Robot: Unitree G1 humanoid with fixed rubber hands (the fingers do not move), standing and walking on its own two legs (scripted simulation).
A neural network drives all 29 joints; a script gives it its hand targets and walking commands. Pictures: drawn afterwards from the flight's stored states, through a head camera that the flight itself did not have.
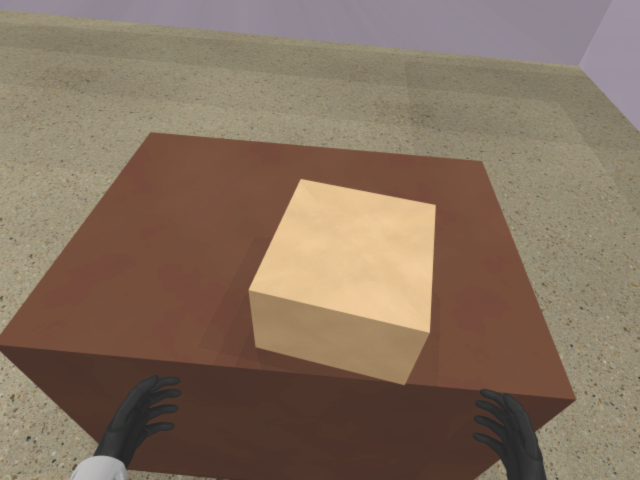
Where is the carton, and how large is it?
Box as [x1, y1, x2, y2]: [249, 179, 435, 384]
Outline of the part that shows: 300,179 249,288 255,346 404,384 429,333 435,205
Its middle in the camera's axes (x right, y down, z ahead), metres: +0.05 +0.06 +0.64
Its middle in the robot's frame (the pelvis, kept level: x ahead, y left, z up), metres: +0.44 -0.01 -0.02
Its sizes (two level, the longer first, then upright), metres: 0.255 0.238 0.150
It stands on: a pedestal, 0.69 m high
